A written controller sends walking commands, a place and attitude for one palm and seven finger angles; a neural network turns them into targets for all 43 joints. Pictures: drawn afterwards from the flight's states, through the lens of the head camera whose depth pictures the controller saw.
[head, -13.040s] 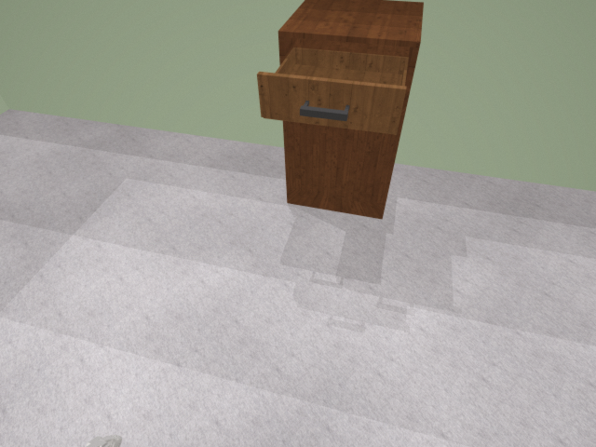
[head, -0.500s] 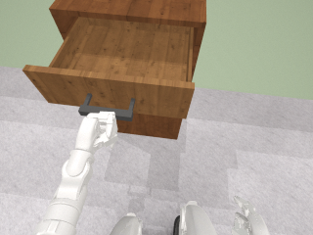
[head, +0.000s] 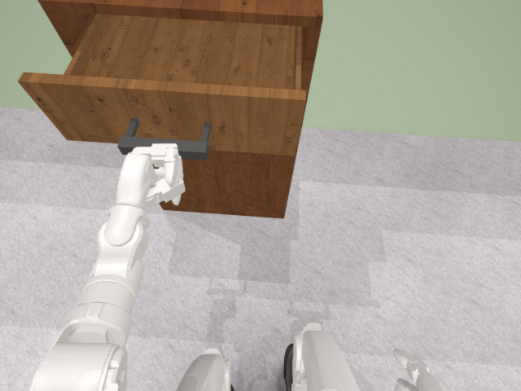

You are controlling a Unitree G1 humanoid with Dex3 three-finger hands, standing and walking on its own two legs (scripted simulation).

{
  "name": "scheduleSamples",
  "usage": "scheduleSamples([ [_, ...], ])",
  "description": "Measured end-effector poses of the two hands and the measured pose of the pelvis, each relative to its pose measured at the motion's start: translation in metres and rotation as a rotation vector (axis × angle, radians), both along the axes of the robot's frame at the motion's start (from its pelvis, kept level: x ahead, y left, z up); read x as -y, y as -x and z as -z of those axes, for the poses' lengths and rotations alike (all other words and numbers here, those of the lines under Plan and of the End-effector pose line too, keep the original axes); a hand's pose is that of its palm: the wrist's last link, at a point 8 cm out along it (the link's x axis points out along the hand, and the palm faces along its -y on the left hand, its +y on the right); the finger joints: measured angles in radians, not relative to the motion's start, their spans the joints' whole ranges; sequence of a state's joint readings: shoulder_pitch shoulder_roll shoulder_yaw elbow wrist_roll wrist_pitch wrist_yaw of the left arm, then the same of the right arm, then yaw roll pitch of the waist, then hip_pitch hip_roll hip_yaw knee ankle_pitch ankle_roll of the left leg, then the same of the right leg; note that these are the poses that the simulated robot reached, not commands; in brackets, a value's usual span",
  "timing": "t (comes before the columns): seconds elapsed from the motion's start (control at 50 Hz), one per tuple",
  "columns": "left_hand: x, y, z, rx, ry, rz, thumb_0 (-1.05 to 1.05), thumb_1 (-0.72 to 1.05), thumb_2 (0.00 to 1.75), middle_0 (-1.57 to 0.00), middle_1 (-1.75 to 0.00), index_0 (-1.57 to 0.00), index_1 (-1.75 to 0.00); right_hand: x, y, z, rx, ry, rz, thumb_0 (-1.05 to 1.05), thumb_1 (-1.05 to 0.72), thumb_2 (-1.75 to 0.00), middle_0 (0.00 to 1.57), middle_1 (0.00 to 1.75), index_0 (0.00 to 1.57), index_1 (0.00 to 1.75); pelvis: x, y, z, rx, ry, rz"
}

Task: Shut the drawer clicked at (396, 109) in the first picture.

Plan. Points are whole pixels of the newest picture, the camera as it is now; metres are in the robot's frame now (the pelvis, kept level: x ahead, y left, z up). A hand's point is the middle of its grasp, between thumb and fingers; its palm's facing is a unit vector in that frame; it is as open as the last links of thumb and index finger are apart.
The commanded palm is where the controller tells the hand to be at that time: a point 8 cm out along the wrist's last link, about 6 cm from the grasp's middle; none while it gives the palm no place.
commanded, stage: push the drawer shut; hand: left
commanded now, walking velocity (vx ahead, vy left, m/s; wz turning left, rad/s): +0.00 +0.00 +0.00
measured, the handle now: (167, 137) +0.50 +0.14 +0.04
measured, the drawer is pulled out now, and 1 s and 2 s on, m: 0.17 0.05 0.00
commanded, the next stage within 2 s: pull the fist back off the drawer in 1.82 s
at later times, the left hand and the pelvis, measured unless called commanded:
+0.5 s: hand (184, 151) +0.48 +0.11 +0.03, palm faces -0.14 -0.99 -0.07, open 3.2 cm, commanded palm +0.48 +0.16 +0.04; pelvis -0.01 +0.00 -0.01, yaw -1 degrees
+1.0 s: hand (191, 120) +0.54 +0.10 +0.04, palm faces -0.14 -0.99 -0.06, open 3.3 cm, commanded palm +0.54 +0.15 +0.04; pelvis -0.01 +0.01 -0.02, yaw -2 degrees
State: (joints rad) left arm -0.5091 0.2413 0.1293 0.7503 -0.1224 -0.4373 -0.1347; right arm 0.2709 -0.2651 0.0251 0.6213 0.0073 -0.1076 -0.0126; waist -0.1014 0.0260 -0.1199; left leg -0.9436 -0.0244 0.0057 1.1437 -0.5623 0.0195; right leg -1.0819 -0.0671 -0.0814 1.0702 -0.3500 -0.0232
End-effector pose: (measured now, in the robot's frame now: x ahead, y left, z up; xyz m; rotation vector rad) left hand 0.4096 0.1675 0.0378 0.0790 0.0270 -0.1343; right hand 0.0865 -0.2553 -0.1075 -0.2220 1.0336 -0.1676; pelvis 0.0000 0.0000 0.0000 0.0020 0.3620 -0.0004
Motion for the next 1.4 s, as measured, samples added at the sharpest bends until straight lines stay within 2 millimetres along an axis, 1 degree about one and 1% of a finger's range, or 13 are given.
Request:
scheduleSamples([
  [0.22,0.003,-0.022,-0.001,0.004,0.002,0.0,0.03,0.77,0.94,-1.4,-1.6,-1.4,-1.6,0.004,0.021,0.003,-0.069,0.003,0.021,0.01,-0.9,-0.9,0.21,0.3,0.2,0.3,0.001,0.001,0.001,-0.01,-0.001,0.006],
  [0.42,0.004,-0.046,-0.001,0.002,0.003,0.006,0.03,0.75,0.93,-1.4,-1.6,-1.4,-1.6,0.005,0.043,0.007,-0.132,0.014,0.036,0.01,-0.9,-0.9,0.21,0.3,0.2,0.3,-0.001,0.005,0.005,-0.031,0.002,0.008],
  [0.66,0.005,-0.078,-0.001,-0.001,0.008,0.008,0.03,0.73,0.93,-1.4,-1.6,-1.4,-1.6,0.001,0.076,0.009,-0.224,0.026,0.062,0.01,-0.9,-0.9,0.21,0.3,0.2,0.3,-0.005,0.009,0.012,-0.065,0.011,0.011],
  [0.88,0.01,-0.106,-0.002,-0.004,0.014,0.005,0.05,0.74,0.92,-1.4,-1.6,-1.4,-1.6,-0.005,0.104,0.009,-0.313,0.027,0.095,0.0,-0.9,-0.9,0.21,0.3,0.2,0.3,-0.009,0.008,0.016,-0.098,0.023,0.017],
  [1.0,0.012,-0.118,-0.003,-0.006,0.016,0.003,0.07,0.75,0.92,-1.4,-1.6,-1.4,-1.6,-0.011,0.113,0.006,-0.348,0.021,0.11,0.0,-0.9,-0.9,0.21,0.3,0.2,0.3,-0.011,0.006,0.016,-0.11,0.028,0.02],
  [1.4,0.015,-0.164,-0.005,-0.021,0.017,0.001,0.07,0.72,0.91,-1.4,-1.6,-1.4,-1.6,-0.02,0.134,0.003,-0.45,0.026,0.138,0.0,-0.9,-0.9,0.21,0.3,0.2,0.3,-0.013,0.001,0.024,-0.169,0.052,0.014],
])
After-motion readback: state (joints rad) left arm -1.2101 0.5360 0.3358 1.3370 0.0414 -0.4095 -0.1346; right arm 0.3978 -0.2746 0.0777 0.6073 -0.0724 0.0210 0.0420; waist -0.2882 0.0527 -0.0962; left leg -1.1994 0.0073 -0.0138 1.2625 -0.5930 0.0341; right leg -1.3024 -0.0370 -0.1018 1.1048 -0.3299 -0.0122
